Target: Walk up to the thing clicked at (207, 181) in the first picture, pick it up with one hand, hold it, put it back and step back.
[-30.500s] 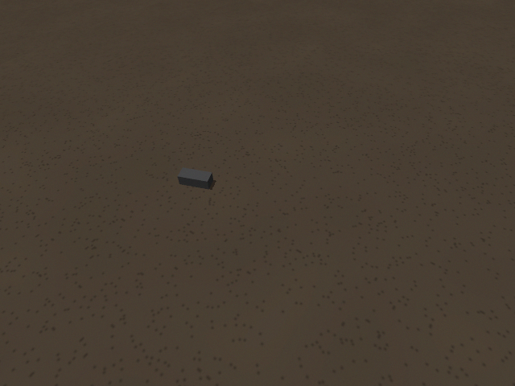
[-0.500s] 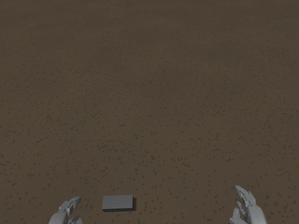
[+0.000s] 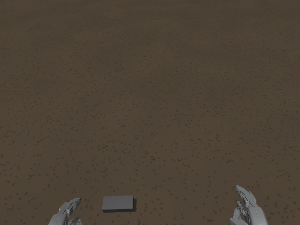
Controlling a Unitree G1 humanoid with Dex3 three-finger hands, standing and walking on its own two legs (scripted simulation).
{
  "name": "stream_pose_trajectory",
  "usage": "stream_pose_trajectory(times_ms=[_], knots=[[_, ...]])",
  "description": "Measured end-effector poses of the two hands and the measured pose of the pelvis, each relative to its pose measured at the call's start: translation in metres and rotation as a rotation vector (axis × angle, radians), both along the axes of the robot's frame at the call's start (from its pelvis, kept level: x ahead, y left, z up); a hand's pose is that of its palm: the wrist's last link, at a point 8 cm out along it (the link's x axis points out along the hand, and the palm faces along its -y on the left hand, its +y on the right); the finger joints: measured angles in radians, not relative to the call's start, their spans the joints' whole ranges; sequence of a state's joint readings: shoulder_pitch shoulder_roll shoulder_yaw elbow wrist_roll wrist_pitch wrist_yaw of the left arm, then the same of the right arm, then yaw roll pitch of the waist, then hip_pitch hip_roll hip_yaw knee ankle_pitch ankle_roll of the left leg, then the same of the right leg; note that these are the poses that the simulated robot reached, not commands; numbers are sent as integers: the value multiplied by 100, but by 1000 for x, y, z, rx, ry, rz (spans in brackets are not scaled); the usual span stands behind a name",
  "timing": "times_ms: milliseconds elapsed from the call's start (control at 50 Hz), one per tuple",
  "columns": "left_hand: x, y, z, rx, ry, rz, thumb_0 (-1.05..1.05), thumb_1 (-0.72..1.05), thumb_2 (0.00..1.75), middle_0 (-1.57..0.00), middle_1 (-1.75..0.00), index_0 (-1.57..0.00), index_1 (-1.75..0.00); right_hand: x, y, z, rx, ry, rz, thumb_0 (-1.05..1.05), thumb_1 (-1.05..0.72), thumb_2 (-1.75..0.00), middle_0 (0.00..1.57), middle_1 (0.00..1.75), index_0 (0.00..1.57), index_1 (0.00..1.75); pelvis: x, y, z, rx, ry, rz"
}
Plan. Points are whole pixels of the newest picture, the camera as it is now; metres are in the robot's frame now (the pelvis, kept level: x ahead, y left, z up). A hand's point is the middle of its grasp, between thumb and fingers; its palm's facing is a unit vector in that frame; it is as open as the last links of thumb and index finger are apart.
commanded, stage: home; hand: left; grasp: from above
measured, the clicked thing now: (118, 204) +0.41 +0.20 -0.68
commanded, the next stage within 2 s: stand in 0.02 s
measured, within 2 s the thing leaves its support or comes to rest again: neither
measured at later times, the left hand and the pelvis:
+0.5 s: hand out of the picture +0.07 +0.25 -0.11, palm faces +0.04 -0.94 -0.33, open 7.4 cm; pelvis +0.00 +0.02 +0.04, yaw +0 degrees
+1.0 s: hand out of the picture +0.02 +0.25 -0.10, palm faces +0.03 -0.94 -0.33, open 7.4 cm; pelvis -0.02 +0.01 +0.06, yaw +0 degrees
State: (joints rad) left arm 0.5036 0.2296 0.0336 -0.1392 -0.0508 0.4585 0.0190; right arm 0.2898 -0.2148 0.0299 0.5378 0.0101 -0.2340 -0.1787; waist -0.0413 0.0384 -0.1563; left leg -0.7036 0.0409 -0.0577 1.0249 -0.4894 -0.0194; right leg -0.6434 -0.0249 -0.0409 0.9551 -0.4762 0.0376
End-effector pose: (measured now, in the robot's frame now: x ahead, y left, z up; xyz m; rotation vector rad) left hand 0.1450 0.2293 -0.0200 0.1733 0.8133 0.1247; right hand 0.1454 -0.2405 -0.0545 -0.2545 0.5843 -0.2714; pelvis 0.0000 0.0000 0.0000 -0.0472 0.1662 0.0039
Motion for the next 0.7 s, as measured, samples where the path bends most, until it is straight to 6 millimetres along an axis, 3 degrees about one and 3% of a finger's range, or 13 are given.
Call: stream_pose_trajectory(times_ms=[120, 240, 440, 580, 700], knots=[[0, 1, 0, -1, 1, 1, 1, 90, 90, -20, -30, -20, -29, -1, 2, -1, 4, 3, 1, 2, -90, -90, 21, 30, 20, 30, -1, 1, 0, -2, 2, 0], [0, 25, -31, 114, 11, -37, 1, 90, 90, -21, -30, -21, -30, -14, -8, -22, -33, 319, 148, 1, -90, -90, 21, 30, 20, 30, -9, 3, 12, 35, -107, 4], [-62, 66, -58, 124, 265, 63, 1, 90, 90, -21, -30, -20, -30, -56, -26, -14, -9, 503, 34, 1, -90, -90, 20, 30, 20, 30, -5, 14, 33, 34, -179, 0], [-104, 71, -58, 103, 397, 104, 1, 90, 90, -21, -30, -20, -30, -76, -16, -11, 22, 577, -1, 1, -90, -90, 20, 30, 20, 30, -4, 20, 48, 33, -217, 2], [-123, 71, -55, 92, 455, 119, 0, 90, 90, -21, -30, -20, -30, -86, -7, -9, 49, 606, -11, 1, -90, -90, 20, 30, 20, 30, -7, 23, 57, 37, -240, 4]])
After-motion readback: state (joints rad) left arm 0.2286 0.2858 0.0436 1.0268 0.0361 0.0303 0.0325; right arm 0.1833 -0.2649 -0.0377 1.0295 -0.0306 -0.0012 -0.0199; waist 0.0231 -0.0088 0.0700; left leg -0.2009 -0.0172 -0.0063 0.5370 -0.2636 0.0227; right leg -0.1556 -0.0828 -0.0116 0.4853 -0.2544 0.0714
